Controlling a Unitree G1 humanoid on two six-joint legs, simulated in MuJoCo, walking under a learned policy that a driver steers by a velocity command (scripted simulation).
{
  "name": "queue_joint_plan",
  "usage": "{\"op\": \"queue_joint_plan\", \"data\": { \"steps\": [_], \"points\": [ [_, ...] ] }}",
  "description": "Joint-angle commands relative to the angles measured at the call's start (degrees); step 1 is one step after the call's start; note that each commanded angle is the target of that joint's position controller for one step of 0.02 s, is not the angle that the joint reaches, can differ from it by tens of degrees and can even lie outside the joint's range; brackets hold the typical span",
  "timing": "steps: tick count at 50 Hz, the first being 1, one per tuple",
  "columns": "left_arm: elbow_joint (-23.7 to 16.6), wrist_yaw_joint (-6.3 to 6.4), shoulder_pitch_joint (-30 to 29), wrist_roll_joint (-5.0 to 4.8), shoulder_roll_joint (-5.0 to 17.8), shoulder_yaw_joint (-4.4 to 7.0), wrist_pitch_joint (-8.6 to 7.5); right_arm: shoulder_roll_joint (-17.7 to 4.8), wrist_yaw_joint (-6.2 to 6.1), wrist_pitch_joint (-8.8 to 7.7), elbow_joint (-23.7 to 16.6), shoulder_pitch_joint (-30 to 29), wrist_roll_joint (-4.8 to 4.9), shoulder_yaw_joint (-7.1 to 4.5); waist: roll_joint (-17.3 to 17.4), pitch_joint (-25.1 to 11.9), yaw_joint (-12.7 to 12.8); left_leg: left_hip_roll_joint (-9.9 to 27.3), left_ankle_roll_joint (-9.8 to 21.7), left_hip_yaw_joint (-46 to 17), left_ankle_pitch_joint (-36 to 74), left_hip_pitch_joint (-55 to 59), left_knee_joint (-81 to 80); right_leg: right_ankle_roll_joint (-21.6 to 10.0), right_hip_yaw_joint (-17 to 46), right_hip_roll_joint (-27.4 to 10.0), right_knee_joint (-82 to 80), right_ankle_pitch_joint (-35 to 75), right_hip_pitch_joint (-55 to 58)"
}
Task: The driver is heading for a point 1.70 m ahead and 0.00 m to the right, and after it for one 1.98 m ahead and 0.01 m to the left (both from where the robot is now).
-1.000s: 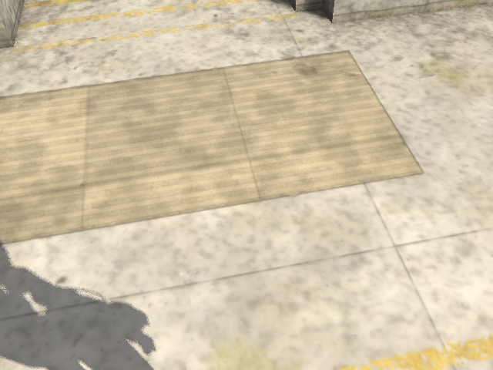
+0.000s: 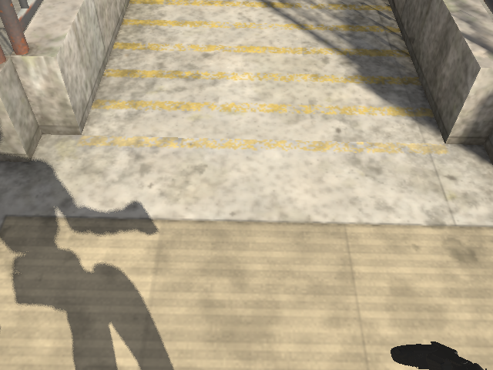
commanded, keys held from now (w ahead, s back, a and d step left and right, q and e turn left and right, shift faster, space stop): w+e+shift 0.10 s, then w+shift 0.50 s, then w+q+shift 0.40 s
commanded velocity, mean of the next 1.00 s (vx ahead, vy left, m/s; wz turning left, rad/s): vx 1.00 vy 0.00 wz -0.08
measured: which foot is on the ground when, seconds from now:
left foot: up 0.00-0.20, down 0.22-0.64, up 0.66-1.00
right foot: down 0.00-0.20, up 0.22-0.62, down 0.64-1.00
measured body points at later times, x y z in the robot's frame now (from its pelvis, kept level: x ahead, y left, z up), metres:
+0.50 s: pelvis +0.48 +0.05 +0.00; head +0.50 +0.04 +0.45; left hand +0.77 +0.21 -0.06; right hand +0.31 -0.20 -0.12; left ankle +0.39 +0.19 -0.73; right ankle +0.57 -0.10 -0.68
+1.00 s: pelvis +0.94 -0.08 -0.01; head +0.97 -0.07 +0.44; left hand +0.90 +0.20 -0.15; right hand +1.12 -0.34 -0.11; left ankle +1.17 +0.00 -0.68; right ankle +0.74 -0.12 -0.73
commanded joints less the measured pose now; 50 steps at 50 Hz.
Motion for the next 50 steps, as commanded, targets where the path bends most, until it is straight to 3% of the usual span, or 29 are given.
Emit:
{"op": "queue_joint_plan", "data": {
  "steps": [1,4,7,9,10,11,12,13,14,15,16,18,20,22,24,26,29,31,32,33,34,35,36,37,39,41,45,48,50],
  "points": [
    [-6.3,0.01,-5.9,-0.59,8.7,2.34,-2.78,-6.3,0.64,0.65,-5.2,-4.4,1.21,-0.86,0.8,7.5,-2.9,0.4,-2.0,6.3,11.3,8.6,-17.7,-7.4,18.0,-12.2,-17.9,2.5,-19.6],
    [-6.0,-0.58,-2.7,-1.53,9.9,3.29,-2.66,-5.6,0.63,0.37,-6.5,-8.9,2.59,-0.75,-2.1,4.1,1.7,-2.8,-1.2,7.8,22.7,12.5,-29.6,-3.8,17.9,-12.2,-15.0,15.9,-11.1],
    [-5.3,0.13,-0.8,-1.12,10.2,3.66,-2.34,-7.1,0.23,-0.33,-6.6,-9.1,2.22,-1.39,-3.3,1.2,2.9,-4.7,0.6,7.8,21.3,14.0,-37.9,-1.3,18.1,-14.2,-9.1,27.6,1.4],
    [-4.7,0.51,-0.9,-0.2,12.4,3.86,-2.56,-10.8,-0.66,-0.97,-3.5,0.9,2.04,-3.4,-3.4,-6.2,-1.8,-7.8,2.8,8.6,12.6,24.1,-38.6,0.8,16.8,-15.4,4.4,45.0,8.2],
    [-5.1,0.37,-3.5,0.24,13.3,3.94,-2.81,-12.6,-1.38,-1.27,-0.8,11.2,2.11,-4.56,-3.4,-11.3,-8.2,-6.1,4.0,8.3,9.8,35.0,-38.0,1.9,15.1,-14.2,16.5,44.3,5.1],
    [-6.4,0.45,-6.1,0.71,9.4,2.87,-3.49,-16.2,-2.57,-1.44,1.5,24.0,1.19,-6.22,-0.7,-17.9,-14.1,2.4,5.8,-0.5,-5.4,48.6,-35.3,2.2,12.2,-12.3,34.2,32.7,-4.4],
    [-8.7,0.04,2.4,-2.07,-0.3,0.39,-3.81,-22.1,-2.24,-1.21,3.2,25.6,-0.83,-8.04,20.8,-26.2,-7.6,19.4,13.7,-35.2,-21.6,64.1,-44.9,5.2,5.7,-4.2,53.7,-10.6,-24.2],
    [-8.1,0.41,-1.0,-0.91,3.4,-0.15,-3.27,-18.7,-1.5,-0.56,3.2,22.3,0.63,-8.31,15.9,-21.8,-8.2,18.3,14.7,-45.2,-29.7,60.9,-51.2,4.0,5.5,-7.7,58.4,-10.3,-33.5],
    [-8.8,0.34,-8.7,-0.07,5.8,0.36,-2.85,-13.4,-1.09,-0.6,2.8,17.3,1.1,-7.48,7.0,-11.7,-8.5,15.0,13.4,-33.2,-25.2,52.5,-51.3,4.0,4.7,-11.2,56.2,-4.1,-35.7],
    [-9.9,-0.21,-13.4,0.65,5.7,0.13,-2.76,-10.7,-0.72,-0.65,3.9,16.0,1.03,-7.03,1.2,-7.0,-8.1,12.2,12.7,-24.9,-14.7,45.5,-51.3,4.2,4.2,-12.5,53.2,-1.5,-34.4],
    [-11.2,-0.83,-16.5,1.26,4.9,-0.05,-2.51,-9.3,-0.71,-0.87,5.6,17.2,0.96,-6.61,0.7,-4.1,-7.5,9.8,11.9,-18.8,-6.3,41.0,-51.5,4.2,4.5,-13.3,51.1,-1.9,-33.6],
    [-12.7,-1.76,-17.0,1.78,2.3,-0.98,-1.42,-5.9,-0.55,-1.68,9.2,20.0,1.6,-5.56,4.7,-2.1,-4.8,7.4,11.2,-13.0,2.1,37.0,-52.8,4.8,5.2,-13.9,48.1,-4.2,-32.9],
    [-14.8,-2.17,-19.5,2.11,1.4,-1.72,-0.75,-6.8,-0.39,-2.5,11.1,21.3,2.94,-5.71,5.1,0.3,-3.2,7.3,11.3,-9.2,6.0,35.3,-55.7,5.5,4.9,-14.5,43.9,-4.7,-36.1],
    [-18.2,-2.74,-25.9,2.47,1.9,-2.5,-0.94,-8.4,-0.4,-2.85,11.6,20.9,3.35,-5.94,4.7,3.7,-2.8,6.2,11.4,-3.5,10.8,31.4,-60.2,6.2,2.4,-15.0,35.5,1.0,-36.6],
    [-20.0,-3.7,-30.5,1.91,1.8,-3.51,-1.32,-9.0,-0.23,-2.93,11.9,19.8,3.62,-5.98,3.5,5.4,-2.6,3.2,10.2,3.6,15.1,25.6,-64.5,6.3,-2.9,-15.3,21.7,9.9,-28.1],
    [-20.4,-4.24,-33.2,1.32,1.0,-4.22,-1.47,-10.9,0.1,-3.22,13.3,22.2,4.12,-6.19,3.3,6.7,-3.4,4.3,10.4,5.7,23.9,23.2,-69.6,5.0,-7.1,-14.3,15.8,15.7,-18.1],
    [-19.2,-2.83,-30.6,1.88,3.5,-3.5,-1.52,-14.4,-0.09,-2.83,15.5,25.1,3.9,-6.62,5.0,2.3,-1.2,5.4,9.3,9.9,59.5,35.9,-58.4,2.5,-9.9,-10.0,12.4,11.5,-12.6],
    [-13.6,-1.08,-13.1,2.43,6.9,-1.52,-1.35,-16.3,-1.24,-1.27,16.3,24.7,3.55,-6.86,6.7,-7.8,7.5,5.6,7.6,10.6,67.8,34.2,-34.0,0.9,-8.1,-7.6,10.4,6.0,7.8],
    [-10.7,0.1,-3.2,3.09,10.6,0.1,-1.27,-14.5,-1.37,-0.93,15.5,24.2,3.35,-6.29,5.5,-12.6,11.5,3.2,7.2,10.0,53.2,23.3,-16.4,0.2,-1.4,-14.0,10.6,0.1,21.9],
    [-10.2,0.99,-0.6,4.32,15.7,1.46,-1.6,-4.6,-0.84,-0.96,13.2,28.4,3.45,-4.49,-11.2,-19.4,5.8,-5.0,7.0,9.1,-6.3,7.0,7.4,-1.1,21.7,-32.2,7.8,-14.4,34.7],
    [-11.4,0.8,-1.5,2.9,15.1,1.68,-1.17,-8.0,-1.07,-0.98,11.8,29.8,5.71,-5.21,-12.1,-27.0,5.0,-8.4,8.0,1.6,-10.6,-1.7,19.1,-3.9,45.7,-39.1,-4.3,-20.6,36.5],
    [-10.7,0.81,-7.2,2.08,10.8,1.26,-1.4,-10.8,-1.41,-0.73,10.8,21.9,5.15,-5.96,-4.4,-14.0,3.3,-3.8,8.3,1.7,-2.3,-6.2,17.0,-2.4,34.5,-34.6,-6.5,-19.5,26.9],
    [-10.1,0.66,-10.2,1.85,7.4,0.63,-2.12,-9.5,-0.93,-0.66,10.6,19.0,4.86,-5.58,-2.1,-6.1,1.7,-2.0,8.1,2.6,1.2,-5.3,13.2,-2.0,25.9,-32.7,-8.1,-11.8,17.0],
    [-9.4,0.49,-12.0,2.12,5.6,0.37,-2.8,-8.1,-0.43,-0.04,11.4,18.5,4.48,-5.42,-0.2,-2.4,-0.6,-0.3,7.7,2.4,2.1,-2.6,10.5,-0.7,19.5,-30.3,-9.9,-5.5,10.1],
    [-7.5,0.31,-10.8,1.42,2.1,-0.54,-4.05,-5.6,0.61,2.1,12.8,20.2,3.16,-5.29,-1.5,1.0,-3.7,1.7,7.1,2.0,2.3,2.4,7.7,1.8,9.5,-27.3,-12.7,2.7,1.4],
    [-5.8,0.26,-10.8,-0.19,2.0,-0.41,-5.12,-4.2,1.55,3.68,10.9,16.4,2.68,-5.29,-3.4,3.5,-5.2,2.9,6.3,2.9,3.4,-2.4,5.4,2.9,3.5,-26.7,-16.3,4.5,1.1],
    [-4.4,0.14,-10.3,0.27,1.0,-0.85,-6.07,-2.6,2.76,3.59,6.0,4.7,3.52,-4.5,-3.6,6.4,-4.9,1.1,7.0,9.1,16.7,-3.6,-6.7,6.5,-12.6,-21.2,-18.1,24.2,-0.1],
    [-3.5,1.04,-8.7,-0.21,3.7,-0.67,-6.21,-3.0,3.94,3.11,3.6,-1.3,3.51,-3.92,-1.2,7.4,-4.6,-2.5,9.4,15.6,24.0,3.1,-22.0,8.6,-18.3,-21.2,-19.1,38.9,2.6],
    [-3.5,2.21,-6.4,-0.34,6.7,-0.26,-5.7,-4.9,4.17,3.04,4.1,-0.2,3.29,-4.34,-2.9,4.2,-5.6,-7.4,10.9,19.6,24.2,8.6,-25.6,10.2,-19.3,-22.4,-12.7,62.2,9.5]
  ]
}}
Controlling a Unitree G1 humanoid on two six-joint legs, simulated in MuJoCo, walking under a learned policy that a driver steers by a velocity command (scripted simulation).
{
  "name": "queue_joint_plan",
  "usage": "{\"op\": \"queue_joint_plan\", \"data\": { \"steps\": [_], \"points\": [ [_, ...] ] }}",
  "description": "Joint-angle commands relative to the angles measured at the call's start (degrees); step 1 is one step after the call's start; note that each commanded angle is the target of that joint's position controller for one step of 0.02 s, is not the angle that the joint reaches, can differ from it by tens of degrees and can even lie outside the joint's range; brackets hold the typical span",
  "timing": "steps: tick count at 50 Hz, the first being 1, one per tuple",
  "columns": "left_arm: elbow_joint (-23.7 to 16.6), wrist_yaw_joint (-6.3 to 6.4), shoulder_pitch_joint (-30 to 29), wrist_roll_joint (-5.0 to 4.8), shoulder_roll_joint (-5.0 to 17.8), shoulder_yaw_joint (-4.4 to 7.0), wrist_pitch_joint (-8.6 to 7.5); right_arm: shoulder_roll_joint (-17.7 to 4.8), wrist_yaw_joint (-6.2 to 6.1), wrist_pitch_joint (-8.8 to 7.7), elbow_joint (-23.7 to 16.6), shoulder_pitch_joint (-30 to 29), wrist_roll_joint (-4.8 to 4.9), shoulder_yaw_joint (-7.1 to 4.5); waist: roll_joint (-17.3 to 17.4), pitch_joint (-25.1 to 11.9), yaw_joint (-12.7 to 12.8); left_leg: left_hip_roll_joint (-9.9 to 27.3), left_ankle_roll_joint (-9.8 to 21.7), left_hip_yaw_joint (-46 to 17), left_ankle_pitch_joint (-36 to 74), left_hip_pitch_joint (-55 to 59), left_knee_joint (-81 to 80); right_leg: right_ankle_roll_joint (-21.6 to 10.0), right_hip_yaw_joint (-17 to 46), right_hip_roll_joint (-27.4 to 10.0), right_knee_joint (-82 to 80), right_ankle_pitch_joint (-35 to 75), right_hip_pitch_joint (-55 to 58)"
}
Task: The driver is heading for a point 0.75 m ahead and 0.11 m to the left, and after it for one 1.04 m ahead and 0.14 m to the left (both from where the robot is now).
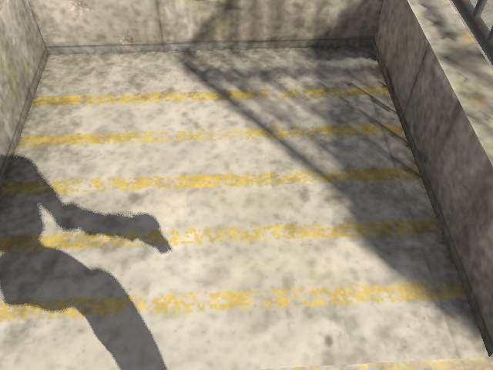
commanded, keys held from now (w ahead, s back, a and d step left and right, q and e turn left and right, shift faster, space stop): w+q+shift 0.28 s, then w+shift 0.26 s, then shift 0.16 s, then e+shift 0.24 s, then shift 0.06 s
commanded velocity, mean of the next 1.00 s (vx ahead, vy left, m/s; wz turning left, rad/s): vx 0.74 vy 0.00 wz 0.33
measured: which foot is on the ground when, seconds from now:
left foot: up 0.00-0.06, down 0.08-0.54, up 0.56-0.90, down 0.92-1.00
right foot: down 0.00-0.08, up 0.10-0.50, down 0.52-0.92, up 0.94-1.00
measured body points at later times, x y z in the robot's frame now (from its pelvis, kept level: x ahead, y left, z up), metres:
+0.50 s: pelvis +0.49 +0.03 +0.00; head +0.52 +0.05 +0.45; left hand +0.66 +0.32 -0.06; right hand +0.56 -0.26 -0.12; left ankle +0.26 +0.03 -0.71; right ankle +0.71 -0.03 -0.71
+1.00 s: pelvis +0.81 +0.14 +0.00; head +0.85 +0.17 +0.45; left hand +0.74 +0.43 -0.13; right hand +1.12 +0.02 -0.06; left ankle +0.90 +0.28 -0.72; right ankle +0.73 -0.02 -0.64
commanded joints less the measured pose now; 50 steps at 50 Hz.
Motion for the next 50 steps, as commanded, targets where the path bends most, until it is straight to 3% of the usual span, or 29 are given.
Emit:
{"op": "queue_joint_plan", "data": {
  "steps": [1,3,4,5,6,7,8,9,11,15,21,23,25,26,27,28,29,30,31,33,34,37,39,41,45,46,47,48,50],
  "points": [
    [-5.4,1.89,-5.3,0.06,10.2,1.61,-0.22,-2.7,0.48,-0.35,-1.6,3.8,-0.01,-0.1,-5.9,0.0,-7.2,-7.3,2.4,5.9,0.3,20.0,-4.7,1.2,-1.2,-14.5,8.1,81.5,-10.2],
    [-7.4,2.78,-10.1,1.06,13.4,2.7,2.01,-7.5,-0.47,0.04,3.3,22.0,-0.08,-2.27,-8.1,-9.0,-16.8,-10.2,5.1,3.7,-7.5,38.6,-3.5,0.8,0.6,-16.8,31.6,89.6,-12.7],
    [-8.4,2.39,-13.1,1.58,13.9,3.06,2.92,-10.1,-1.66,0.14,6.7,33.4,0.0,-4.03,-5.8,-12.5,-21.7,-9.4,7.6,-1.5,-12.3,51.1,-7.0,0.0,1.8,-15.9,51.5,77.4,-20.5],
    [-8.8,0.97,-16.4,1.58,9.4,2.46,2.72,-12.2,-2.98,0.93,6.6,30.5,2.01,-5.8,6.6,-7.7,-19.5,-5.7,9.4,-9.7,-14.7,55.7,-11.9,0.4,2.7,-3.4,75.9,18.6,-34.9],
    [-15.7,0.41,-8.5,0.91,3.5,0.31,1.33,-19.4,-2.95,1.55,4.3,23.5,-0.62,-6.61,16.0,-13.3,-6.9,6.8,21.4,-39.2,-8.5,68.3,-14.7,3.8,11.7,0.6,92.7,-6.3,-58.1],
    [-17.7,0.46,-11.8,1.01,5.2,-0.51,-0.3,-18.4,-3.51,1.67,1.9,22.7,-0.55,-7.06,6.4,-18.9,-10.2,11.8,24.8,-55.0,-28.1,70.6,-28.0,2.5,20.9,-1.3,91.6,-3.8,-64.8],
    [-17.5,0.22,-15.1,1.21,7.1,-0.5,-1.23,-13.1,-4.29,1.3,2.7,21.6,-0.61,-6.04,-3.5,-8.2,-8.2,11.2,20.2,-53.6,-34.0,59.4,-33.8,1.5,21.8,-5.0,82.9,0.4,-65.3],
    [-17.9,0.06,-16.8,1.55,6.9,-0.47,-1.05,-10.1,-4.39,0.74,3.7,19.7,-0.46,-5.16,-7.4,-2.7,-4.7,8.7,16.9,-48.1,-30.7,48.9,-34.3,1.7,21.4,-7.5,75.2,2.3,-61.0],
    [-17.4,-0.04,-15.9,3.65,5.9,-1.15,1.62,-8.9,-4.8,-1.16,3.1,16.9,0.07,-4.27,-8.3,1.6,-0.4,3.1,14.7,-38.2,-20.1,34.0,-34.3,3.5,20.9,-9.9,68.0,1.6,-52.9],
    [-21.9,-1.19,-25.0,2.98,3.4,-2.5,3.53,-9.6,-4.11,-3.38,2.3,16.8,0.59,-4.39,-4.2,4.4,-1.6,-3.7,12.4,-28.0,-12.1,20.9,-37.6,5.6,16.0,-11.6,45.7,12.0,-45.3],
    [-24.0,-1.78,-33.2,1.34,2.9,-2.64,2.56,-8.8,-3.47,-4.25,4.8,23.8,1.21,-4.54,0.4,1.2,-9.0,-1.4,6.0,-24.3,10.7,38.6,-35.5,0.6,13.1,-7.5,22.6,32.9,-40.1],
    [-23.1,-1.22,-29.6,1.56,5.8,-1.26,2.28,-11.0,-4.23,-4.2,5.1,23.4,0.64,-4.85,2.0,-2.1,-6.9,0.3,3.9,-23.8,26.3,46.0,-28.6,-1.1,12.6,-4.3,19.8,26.9,-35.9],
    [-18.5,0.04,-12.5,0.69,9.9,1.01,2.06,-13.9,-4.45,-3.89,5.0,20.3,-0.81,-5.29,3.2,-11.2,2.8,0.1,1.8,-21.9,36.1,46.7,-9.0,-2.9,12.4,-2.4,20.3,17.0,-20.4],
    [-15.4,1.2,0.0,1.17,12.5,2.28,2.22,-11.5,-4.45,-4.03,4.1,17.1,-1.47,-4.64,2.2,-16.0,9.3,-1.8,1.2,-20.2,26.8,36.2,7.3,-4.0,16.9,-7.7,23.8,9.1,-6.0],
    [-14.5,1.27,4.1,3.8,18.2,3.85,1.98,-2.0,-4.13,-4.37,1.7,24.1,0.93,-2.38,-15.1,-23.8,4.5,-10.0,-1.3,-15.4,-12.5,17.2,31.1,-10.5,46.4,-24.4,18.7,-11.1,9.5],
    [-13.8,0.01,1.0,2.84,16.0,3.83,2.31,-2.8,-4.13,-4.64,2.0,25.7,1.05,-1.47,-19.3,-23.2,2.5,-12.4,-1.4,-15.9,-30.6,7.0,37.0,-13.5,67.6,-27.8,6.8,-10.9,9.1],
    [-14.8,-0.42,-5.8,2.24,10.7,3.02,2.14,-5.2,-4.66,-4.18,2.0,19.4,0.34,-1.8,-9.9,-11.4,1.3,-7.5,-1.4,-15.6,-25.5,3.3,37.1,-13.4,57.4,-26.0,7.3,-2.7,0.0],
    [-14.5,-0.84,-8.5,1.92,6.8,2.16,1.79,-5.7,-4.45,-3.95,1.6,14.7,-0.37,-1.59,-1.4,-6.5,1.0,-6.0,-2.2,-14.9,-22.8,5.5,34.3,-13.2,47.1,-23.9,8.8,14.9,-8.6],
    [-13.2,-0.97,-8.3,2.08,5.1,1.51,1.45,-4.8,-4.15,-3.55,0.9,12.1,-0.68,-1.47,0.5,-4.2,0.1,-5.3,-2.7,-14.4,-24.1,7.2,32.2,-12.3,39.1,-21.6,9.7,32.0,-13.5],
    [-9.6,-1.22,-5.5,0.85,3.0,0.38,0.47,-2.7,-3.44,-2.3,-0.1,12.8,-1.4,-1.0,-3.8,-3.5,-2.6,-4.7,-3.9,-14.4,-26.4,9.9,25.7,-10.3,30.3,-19.3,9.0,49.9,-17.9],
    [-11.2,-1.45,-11.6,-1.73,2.4,0.46,-0.91,-3.4,-3.63,-2.73,-0.8,12.0,3.73,-1.42,-8.1,-2.8,-4.0,-2.2,-4.2,-15.0,-26.4,7.8,22.8,-10.2,27.4,-17.3,7.6,49.8,-16.8],
    [-10.0,-0.69,-13.2,-2.5,6.8,1.19,-0.95,-1.2,-3.17,-3.94,-3.9,4.7,0.59,0.29,-5.1,-2.0,-4.3,-2.5,-6.4,-8.5,-16.9,14.0,2.0,-10.2,21.4,-13.0,5.0,56.3,-25.7],
    [-8.7,0.29,-9.3,-2.46,9.9,2.37,-0.13,0.1,-2.29,-4.94,-5.1,-0.2,0.21,1.06,-5.5,-3.8,-1.9,-6.0,-7.5,-7.0,-3.4,22.5,-9.7,-9.2,19.7,-10.1,5.0,53.5,-27.9],
    [-8.3,0.73,-7.4,-2.89,12.4,3.42,0.44,-2.8,-2.38,-4.73,-6.2,-2.6,0.19,0.12,-6.0,-3.8,-1.9,-7.3,-7.1,-9.2,3.0,25.1,-16.2,-7.4,22.2,-10.5,6.8,47.0,-26.0],
    [-9.7,1.43,-9.1,-3.18,10.5,3.75,2.49,-6.9,-4.2,-4.18,-4.5,4.0,-0.9,-1.98,-6.0,-7.3,-6.7,-5.7,-4.2,-11.5,8.2,35.9,-22.2,-2.5,25.4,-8.1,22.1,42.9,-24.6],
    [-12.2,1.31,-10.2,-2.34,8.1,3.06,2.9,-9.5,-4.82,-4.21,-3.5,10.4,-1.84,-2.71,-1.6,-13.4,-8.9,1.8,-1.5,-16.2,26.1,48.5,-19.2,0.0,24.2,-4.1,35.4,30.6,-31.7],
    [-12.4,1.07,-1.7,-1.54,1.6,1.24,3.2,-10.3,-5.41,-3.14,-4.4,12.3,-3.5,-2.23,12.4,-22.6,-5.9,20.1,7.8,-30.5,54.9,63.1,-13.4,3.3,20.5,2.6,56.5,-16.0,-45.7],
    [-11.1,0.68,6.5,-2.2,4.3,1.16,3.83,-7.3,-4.82,-2.24,-5.6,12.0,-2.6,-1.34,14.1,-32.9,-4.4,24.9,12.7,-37.0,55.8,65.5,-12.4,3.8,25.8,0.5,67.3,-22.7,-45.8],
    [-11.7,1.38,-1.1,-2.75,9.3,2.76,6.1,-3.8,-4.57,-0.91,-6.8,4.0,0.63,-1.27,5.2,-21.9,-4.1,17.4,11.6,-30.2,21.5,53.3,-19.4,5.9,20.6,-4.6,69.0,-13.0,-52.6]
  ]
}}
